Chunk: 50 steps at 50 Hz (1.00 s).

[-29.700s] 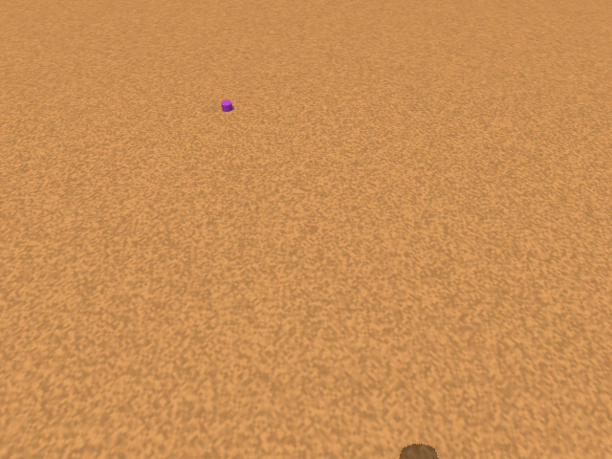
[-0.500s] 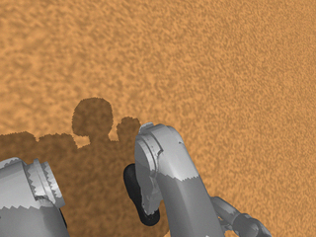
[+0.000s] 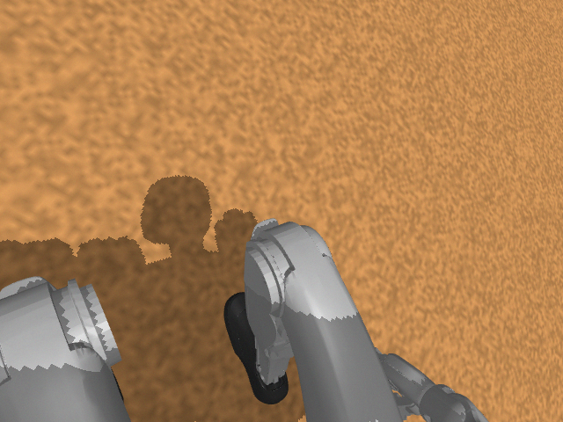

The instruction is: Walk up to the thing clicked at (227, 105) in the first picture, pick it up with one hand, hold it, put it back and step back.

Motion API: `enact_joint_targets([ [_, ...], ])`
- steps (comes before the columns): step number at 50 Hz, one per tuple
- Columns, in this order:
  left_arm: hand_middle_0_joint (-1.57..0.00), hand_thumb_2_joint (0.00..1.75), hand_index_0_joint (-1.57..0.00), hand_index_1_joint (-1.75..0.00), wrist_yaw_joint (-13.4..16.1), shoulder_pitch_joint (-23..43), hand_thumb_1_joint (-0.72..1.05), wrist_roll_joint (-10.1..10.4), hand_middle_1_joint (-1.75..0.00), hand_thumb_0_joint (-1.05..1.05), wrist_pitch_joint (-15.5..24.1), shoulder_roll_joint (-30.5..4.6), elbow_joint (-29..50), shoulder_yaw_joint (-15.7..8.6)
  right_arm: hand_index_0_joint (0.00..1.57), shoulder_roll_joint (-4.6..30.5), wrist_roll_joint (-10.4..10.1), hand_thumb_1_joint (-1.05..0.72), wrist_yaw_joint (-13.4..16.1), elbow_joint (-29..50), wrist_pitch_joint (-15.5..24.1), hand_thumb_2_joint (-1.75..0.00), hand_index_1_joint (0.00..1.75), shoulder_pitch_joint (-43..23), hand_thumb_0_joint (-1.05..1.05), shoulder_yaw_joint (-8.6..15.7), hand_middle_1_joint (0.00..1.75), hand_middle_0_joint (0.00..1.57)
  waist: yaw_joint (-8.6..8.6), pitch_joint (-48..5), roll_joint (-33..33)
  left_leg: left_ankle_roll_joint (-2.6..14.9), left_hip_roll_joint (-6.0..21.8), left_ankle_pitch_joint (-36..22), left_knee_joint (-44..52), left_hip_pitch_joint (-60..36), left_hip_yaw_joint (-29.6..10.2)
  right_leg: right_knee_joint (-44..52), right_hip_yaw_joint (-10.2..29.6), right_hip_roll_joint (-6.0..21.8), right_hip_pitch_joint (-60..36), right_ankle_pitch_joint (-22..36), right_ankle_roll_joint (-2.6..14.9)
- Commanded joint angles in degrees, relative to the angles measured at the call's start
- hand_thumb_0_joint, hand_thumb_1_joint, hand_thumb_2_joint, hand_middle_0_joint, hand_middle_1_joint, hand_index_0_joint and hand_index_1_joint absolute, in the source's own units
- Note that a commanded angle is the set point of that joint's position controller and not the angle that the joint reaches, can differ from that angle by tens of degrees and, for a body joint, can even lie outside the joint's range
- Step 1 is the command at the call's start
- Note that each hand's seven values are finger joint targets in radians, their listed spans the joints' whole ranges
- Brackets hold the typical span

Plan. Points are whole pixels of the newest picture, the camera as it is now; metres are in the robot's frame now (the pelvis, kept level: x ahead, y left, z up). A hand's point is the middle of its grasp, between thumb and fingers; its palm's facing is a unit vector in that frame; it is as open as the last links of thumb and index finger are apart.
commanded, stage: withdraw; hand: left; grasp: from above
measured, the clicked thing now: out of the picture +0.40 +0.36 -0.27
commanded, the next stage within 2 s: home in 0.66 s
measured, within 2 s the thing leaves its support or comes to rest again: neither
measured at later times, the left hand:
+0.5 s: hand out of the picture +0.39 +0.37 -0.07, palm faces -0.44 -0.13 -0.89, open 14.0 cm
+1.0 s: hand out of the picture +0.40 +0.37 -0.12, palm faces -0.29 -0.16 -0.94, open 13.0 cm
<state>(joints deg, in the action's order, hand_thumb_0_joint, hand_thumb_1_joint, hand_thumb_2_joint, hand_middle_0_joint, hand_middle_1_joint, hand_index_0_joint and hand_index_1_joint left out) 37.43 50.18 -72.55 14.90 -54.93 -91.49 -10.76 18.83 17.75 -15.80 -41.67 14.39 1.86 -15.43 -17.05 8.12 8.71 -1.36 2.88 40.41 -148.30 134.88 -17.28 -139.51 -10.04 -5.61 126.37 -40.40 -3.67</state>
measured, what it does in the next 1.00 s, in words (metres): stands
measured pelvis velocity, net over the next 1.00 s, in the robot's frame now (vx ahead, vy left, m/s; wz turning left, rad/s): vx -0.01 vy -0.01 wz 0.10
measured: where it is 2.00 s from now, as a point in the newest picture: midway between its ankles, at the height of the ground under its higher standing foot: (193, 401)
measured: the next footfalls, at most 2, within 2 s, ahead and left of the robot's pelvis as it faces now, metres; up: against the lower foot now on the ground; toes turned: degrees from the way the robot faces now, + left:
none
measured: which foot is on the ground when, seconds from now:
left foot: down 0.00-1.00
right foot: down 0.00-1.00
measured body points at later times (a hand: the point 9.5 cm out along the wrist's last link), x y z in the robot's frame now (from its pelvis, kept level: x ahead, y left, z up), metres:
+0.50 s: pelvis -0.01 -0.01 +0.06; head +0.19 +0.08 +0.45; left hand +0.41 +0.37 -0.02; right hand +0.12 -0.26 -0.05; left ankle +0.06 +0.13 -0.26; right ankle +0.11 -0.12 -0.26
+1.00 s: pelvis -0.01 -0.01 +0.03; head +0.21 +0.10 +0.41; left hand +0.41 +0.38 -0.07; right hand +0.08 -0.26 -0.08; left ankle +0.06 +0.14 -0.26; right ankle +0.11 -0.12 -0.26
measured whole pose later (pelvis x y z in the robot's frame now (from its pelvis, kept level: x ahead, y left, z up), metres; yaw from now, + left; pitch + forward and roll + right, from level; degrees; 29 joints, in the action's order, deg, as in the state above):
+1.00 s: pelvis -0.01 -0.01 +0.03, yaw +6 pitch +32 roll -9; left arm 23.1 45.9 -67.3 12.3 -43.8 -70.7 -9.7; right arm 14.1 9.3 -8.9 -43.1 3.6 9.8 -4.8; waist -11.7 -1.9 1.3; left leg -0.8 1.9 36.3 -139.0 135.5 -10.2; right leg -135.2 -5.2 -2.5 128.1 -39.7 -2.6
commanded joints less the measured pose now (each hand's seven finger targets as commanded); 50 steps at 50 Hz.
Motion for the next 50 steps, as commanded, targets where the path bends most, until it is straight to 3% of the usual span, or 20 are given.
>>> enact_joint_targets([
  [1,-0.06,0.95,-0.08,-0.97,0.7,11.6,-0.48,2.2,-0.98,0.00,-2.1,-14.8,16.2,-2.4,0.20,17.3,-1.5,-0.89,0.4,0.9,-0.3,-0.90,0.30,8.6,0.00,8.1,0.30,0.20,2.77,-45.4,-38.2,0.33,1.1,-16.1,16.8,-33.9,9.2,11.3,-5.7,-1.4,-17.2,19.0,5.03],
  [3,-0.06,0.96,-0.07,-0.97,-1.1,9.6,-0.49,3.1,-0.98,0.00,-3.7,-12.9,20.9,-2.6,0.20,16.4,-3.0,-0.89,0.1,0.4,-1.3,-0.90,0.30,9.0,0.00,10.0,0.30,0.20,5.49,-49.1,-41.1,0.01,1.1,-17.6,18.2,-36.0,9.5,11.2,-4.8,-1.4,-15.8,19.2,5.65],
  [6,-0.06,0.96,-0.07,-0.97,-5.3,10.1,-0.49,5.0,-0.98,0.00,-6.6,-6.5,23.2,1.3,0.20,15.6,-5.2,-0.89,-0.1,-0.1,-3.2,-0.90,0.30,10.6,0.00,12.6,0.30,0.20,4.79,-47.8,-36.9,0.83,0.4,-14.5,19.8,-32.6,10.6,13.9,-3.6,-1.0,-14.0,17.5,5.50],
  [8,-0.07,0.97,-0.08,-0.98,-9.2,10.8,-0.50,5.7,-0.99,0.00,-7.9,-4.1,23.2,3.9,0.20,14.8,-7.0,-0.89,0.2,-0.3,-4.5,-0.90,0.30,11.7,0.00,13.9,0.30,0.20,4.77,-45.2,-33.4,1.59,0.2,-11.4,20.5,-29.7,11.0,16.0,-2.2,-0.8,-13.1,14.7,5.50],
  [11,-0.07,0.98,-0.08,-0.99,-14.6,11.2,-0.50,7.4,-1.00,0.00,-8.7,-1.3,26.4,5.8,0.20,14.0,-9.0,-0.89,0.8,0.7,-6.4,-0.90,0.30,13.4,0.00,15.5,0.30,0.20,5.39,-46.3,-27.9,2.13,-0.2,-9.6,22.9,-30.0,11.0,18.6,-1.0,-0.4,-15.5,12.6,5.49],
  [14,-0.08,0.99,-0.08,-1.00,-19.1,14.9,-0.51,9.1,-1.00,0.00,-8.1,2.2,28.2,8.7,0.20,13.0,-10.6,-0.90,2.1,1.1,-8.1,-0.90,0.30,14.3,0.00,16.2,0.30,0.20,3.74,-43.4,-22.3,2.66,-0.6,-6.5,24.3,-28.2,10.9,21.5,0.2,-0.1,-15.7,9.0,5.67],
  [15,-0.08,0.99,-0.08,-1.00,-20.5,15.5,-0.51,9.3,-1.01,0.00,-7.8,2.4,28.1,9.5,0.20,12.5,-11.0,-0.90,2.7,1.6,-8.6,-0.90,0.30,14.7,0.00,16.2,0.30,0.20,3.39,-42.3,-20.5,2.97,-0.8,-5.7,24.3,-26.8,11.6,23.1,1.2,-0.3,-16.9,7.5,5.67],
  [16,-0.08,0.99,-0.08,-1.00,-21.6,15.5,-0.52,9.4,-1.00,0.00,-7.4,0.7,28.7,8.7,0.20,12.2,-11.4,-0.90,3.3,1.6,-9.1,-0.90,0.30,15.0,0.00,16.5,0.30,0.20,4.00,-42.7,-19.0,3.02,-0.9,-6.0,24.3,-26.4,11.9,23.6,2.1,-0.2,-18.4,6.5,5.76],
  [20,-0.07,0.99,-0.08,-1.00,-24.1,14.5,-0.50,8.8,-1.01,0.00,-5.7,0.8,25.5,8.8,0.20,11.1,-11.8,-0.89,5.6,2.9,-10.9,-0.90,0.30,15.3,0.00,15.5,0.30,0.20,4.54,-41.9,-15.5,3.19,-1.3,-7.3,25.2,-25.9,12.9,24.9,2.5,0.3,-20.5,7.3,5.63],
  [26,-0.08,0.98,-0.09,-0.99,-22.9,16.0,-0.49,5.7,-1.00,0.00,-2.0,-3.6,20.1,6.7,0.20,10.8,-11.3,-0.89,8.5,3.5,-12.3,-0.90,0.30,14.3,0.00,13.3,0.30,0.20,5.15,-40.4,-16.9,3.09,-1.5,-6.7,25.5,-25.9,13.3,24.0,2.4,0.5,-18.7,6.7,5.82],
  [32,-0.08,0.97,-0.09,-0.99,-17.9,20.8,-0.48,2.2,-1.00,0.00,1.7,-6.2,14.1,6.0,0.20,11.4,-9.4,-0.89,9.7,2.8,-12.6,-0.89,0.30,14.2,0.00,11.1,0.30,0.20,3.01,-39.7,-20.7,2.61,-1.5,-5.9,23.7,-26.2,12.8,21.2,1.4,0.6,-14.8,5.9,5.91],
  [36,-0.08,0.96,-0.10,-0.98,-13.8,22.9,-0.47,0.1,-1.00,0.00,3.3,-10.7,14.3,2.8,0.20,12.6,-7.8,-0.89,9.9,2.1,-11.9,-0.89,0.30,14.7,0.00,10.7,0.30,0.20,3.44,-43.5,-27.3,1.72,-1.5,-7.4,23.9,-31.5,12.3,18.5,-0.4,1.0,-14.1,7.6,6.01],
  [37,-0.16,0.88,-0.18,-0.90,-12.8,22.9,-0.39,-0.1,-0.92,0.00,3.5,-12.0,15.4,1.5,0.20,12.9,-7.5,-0.88,9.9,2.0,-11.8,-0.89,0.30,14.4,0.00,10.9,0.30,0.20,4.28,-45.3,-28.8,1.53,-1.3,-7.8,24.0,-32.8,12.0,17.6,-0.9,1.0,-13.7,7.9,6.14],
  [38,-0.24,0.92,-0.22,-0.82,-12.0,21.4,-0.35,-0.5,-0.84,0.00,3.3,-11.9,15.1,1.0,0.20,12.8,-7.2,-0.88,9.9,1.8,-11.7,-0.89,0.30,14.8,0.00,10.9,0.30,0.20,4.35,-46.3,-29.5,1.49,-1.3,-8.3,23.5,-33.2,12.2,17.4,-0.8,0.9,-13.9,8.6,6.13],
  [39,-0.16,0.89,-0.16,-0.90,-11.2,21.4,-0.39,-0.3,-0.92,0.00,3.1,-11.7,16.2,0.8,0.20,12.8,-7.0,-0.88,9.7,1.7,-11.5,-0.89,0.30,14.9,0.00,11.2,0.30,0.20,4.38,-46.8,-30.5,1.41,-1.2,-8.7,23.3,-34.1,12.4,17.2,-0.8,1.1,-13.6,9.0,6.12],
  [41,-0.26,0.94,-0.23,-0.74,-10.3,20.4,-0.30,0.0,-0.76,0.00,2.2,-11.3,19.1,0.0,0.20,12.9,-6.7,-0.88,9.3,1.4,-10.8,-0.89,0.30,15.2,0.00,12.1,0.30,0.20,4.85,-50.1,-33.7,1.21,-1.2,-10.5,23.3,-36.6,12.5,16.2,-1.2,1.3,-12.7,10.9,6.20],
  [42,-0.18,0.87,-0.18,-0.82,-10.0,20.1,-0.37,0.9,-0.84,0.00,1.6,-11.1,21.8,-0.6,0.20,12.9,-6.6,-0.89,9.1,1.3,-10.6,-0.89,0.30,15.5,0.00,12.5,0.30,0.20,5.30,-51.9,-34.8,1.20,-1.2,-11.2,23.6,-37.7,12.7,16.5,-1.1,1.3,-13.3,11.7,6.14],
  [44,-0.24,0.89,-0.22,-0.68,-9.9,16.1,-0.26,2.7,-0.68,0.00,-0.1,-10.0,25.0,-1.3,0.20,12.8,-7.2,-0.88,8.5,1.3,-10.0,-0.89,0.30,15.5,0.00,14.0,0.30,0.20,7.01,-53.6,-35.8,1.18,-1.2,-12.1,24.3,-39.0,13.2,16.8,-1.1,1.8,-13.0,12.7,6.16],
  [48,-0.23,0.86,-0.21,-0.59,-12.1,11.1,-0.05,8.5,-0.57,0.00,-3.8,-7.1,33.8,-2.3,0.20,12.0,-9.0,-0.89,7.7,1.1,-9.9,-0.90,0.30,17.9,0.00,17.0,0.30,0.20,9.31,-60.1,-34.0,1.70,-1.3,-13.9,26.7,-40.8,14.3,20.2,0.2,1.9,-18.0,14.9,5.85],
  [50,-0.22,0.85,-0.20,-0.51,-14.7,9.5,0.11,12.5,-0.50,0.00,-5.8,-3.8,38.3,-0.8,0.20,11.2,-10.5,-0.89,7.5,1.2,-10.0,-0.90,0.30,18.5,0.00,18.6,0.30,0.20,10.39,-62.1,-31.6,1.94,-1.3,-13.7,29.2,-42.6,14.2,22.7,0.9,2.0,-19.2,14.5,5.98],
])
